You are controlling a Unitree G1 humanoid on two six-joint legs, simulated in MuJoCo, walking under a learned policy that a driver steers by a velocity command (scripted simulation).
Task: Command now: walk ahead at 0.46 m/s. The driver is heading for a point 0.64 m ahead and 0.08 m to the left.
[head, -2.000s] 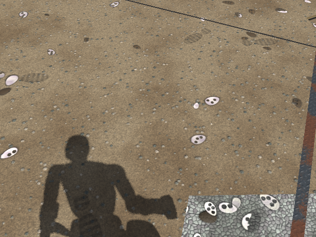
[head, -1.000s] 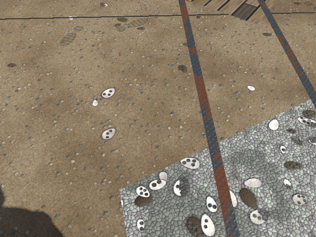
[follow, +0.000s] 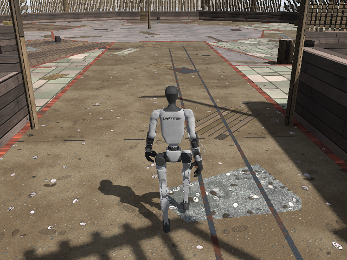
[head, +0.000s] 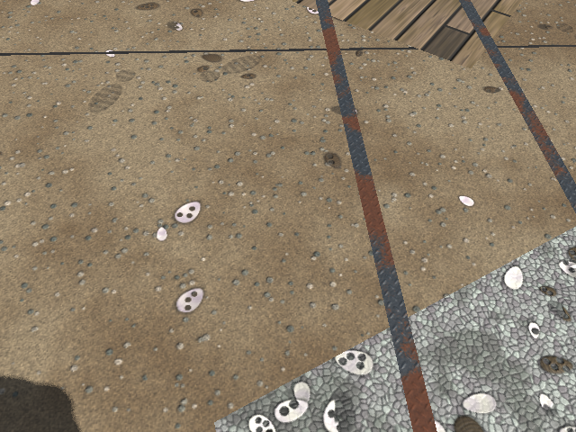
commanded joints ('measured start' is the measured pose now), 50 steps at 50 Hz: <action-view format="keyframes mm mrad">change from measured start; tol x32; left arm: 1 -160 23 -8 -105 -9 -14 3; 8 454 239 76 36 28 -44 54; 50 223 -11 11 52 -10 16 60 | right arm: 1 62 -148 -22 -8 -1 -9 -10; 29 -567 -102 -29 -280 -5 41 34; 35 -2 -274 -98 -135 -50 3 -8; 50 -151 -129 -25 -72 -4 3 -6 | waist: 1 -6 131 112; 9 152 -139 -331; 13 26 42 31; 31 68 -35 55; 36 -58 247 -356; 50 65 149 -68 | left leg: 1 -85 249 -86 -26 678 76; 6 -19 264 -44 397 1092 43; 9 -662 -21 -63 1236 -226 5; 10 -744 67 -111 1241 -126 23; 30 -720 114 52 418 216 -12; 34 -192 68 39 287 177 80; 36 237 539 -652 202 433 293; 50 -281 249 -8 131 902 95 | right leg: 1 24 49 -64 -153 46 -19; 7 658 52 29 -325 -37 -152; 9 959 -360 823 -519 -263 -347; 15 421 -157 286 -659 19 -201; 33 764 -141 79 -319 826 -122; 35 376 -25 1 211 313 -66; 36 122 153 27 517 -460 -37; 50 295 36 33 -51 -66 16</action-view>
